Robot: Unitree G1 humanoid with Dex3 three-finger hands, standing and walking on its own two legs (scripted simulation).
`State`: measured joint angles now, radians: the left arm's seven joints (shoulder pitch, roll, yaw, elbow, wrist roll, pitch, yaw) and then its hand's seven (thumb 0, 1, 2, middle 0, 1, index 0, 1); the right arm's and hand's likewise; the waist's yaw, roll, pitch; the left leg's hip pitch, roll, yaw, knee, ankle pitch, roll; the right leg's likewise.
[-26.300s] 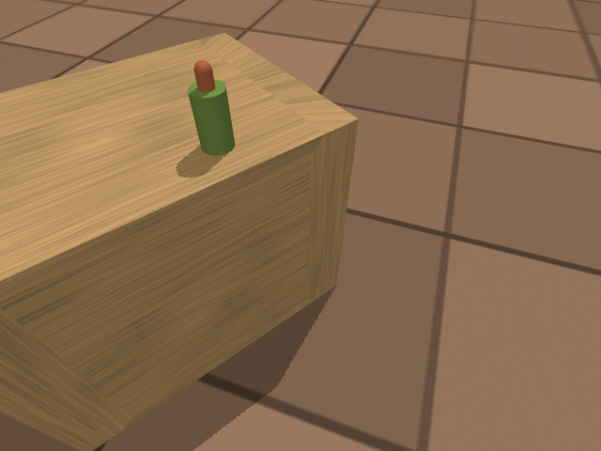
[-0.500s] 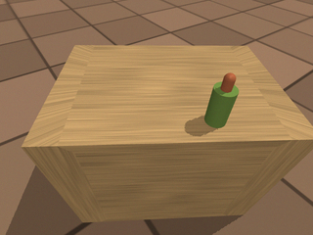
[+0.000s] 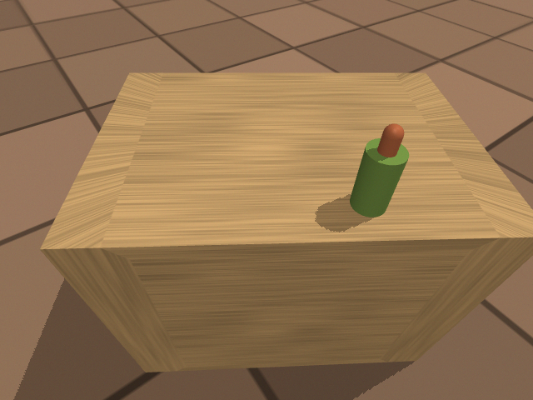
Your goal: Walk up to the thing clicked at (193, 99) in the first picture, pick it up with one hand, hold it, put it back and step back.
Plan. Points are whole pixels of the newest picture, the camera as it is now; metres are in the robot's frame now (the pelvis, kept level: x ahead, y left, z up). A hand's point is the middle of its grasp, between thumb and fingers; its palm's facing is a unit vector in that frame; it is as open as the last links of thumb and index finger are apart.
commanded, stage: home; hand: right
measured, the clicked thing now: (380, 169) +0.50 -0.21 +0.07
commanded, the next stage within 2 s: stand in 0.74 s
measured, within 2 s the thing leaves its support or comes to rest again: neither
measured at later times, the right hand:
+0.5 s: hand out of the picture +0.11 -0.26 -0.15, palm faces -0.02 +0.93 -0.37, open 17.2 cm
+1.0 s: hand out of the picture +0.09 -0.26 -0.15, palm faces -0.02 +0.93 -0.35, open 16.0 cm
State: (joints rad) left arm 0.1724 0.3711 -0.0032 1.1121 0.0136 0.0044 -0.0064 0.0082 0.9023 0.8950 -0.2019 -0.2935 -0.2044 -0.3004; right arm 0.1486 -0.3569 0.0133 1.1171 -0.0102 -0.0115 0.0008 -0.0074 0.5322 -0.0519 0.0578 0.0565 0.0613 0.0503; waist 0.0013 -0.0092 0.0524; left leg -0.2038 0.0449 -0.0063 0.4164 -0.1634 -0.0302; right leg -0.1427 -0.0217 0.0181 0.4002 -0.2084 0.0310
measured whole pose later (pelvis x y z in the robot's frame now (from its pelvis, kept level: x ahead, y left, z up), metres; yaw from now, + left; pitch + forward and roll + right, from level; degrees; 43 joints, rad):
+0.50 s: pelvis +0.03 +0.00 +0.00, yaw +0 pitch -3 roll +0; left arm 0.10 0.35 0.00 1.12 0.01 0.00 0.00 0.01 0.90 0.90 -0.20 -0.29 -0.21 -0.30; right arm 0.09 -0.35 0.02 1.13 0.00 -0.01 -0.01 -0.01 0.50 -0.07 0.06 0.06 0.06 0.06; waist 0.00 -0.01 0.06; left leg -0.15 0.05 0.00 0.38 -0.18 -0.03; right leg -0.08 -0.02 0.02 0.35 -0.22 0.03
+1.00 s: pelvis +0.02 +0.00 +0.00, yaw +0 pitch -3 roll +0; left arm 0.12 0.36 0.01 1.13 0.01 0.01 0.00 0.01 0.90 0.89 -0.20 -0.30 -0.20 -0.30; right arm 0.11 -0.35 0.00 1.14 -0.01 -0.01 0.00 -0.01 0.34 -0.23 0.13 0.17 0.13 0.16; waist 0.00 0.00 0.06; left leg -0.14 0.04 -0.01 0.35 -0.16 -0.03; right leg -0.08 -0.03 0.01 0.33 -0.21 0.03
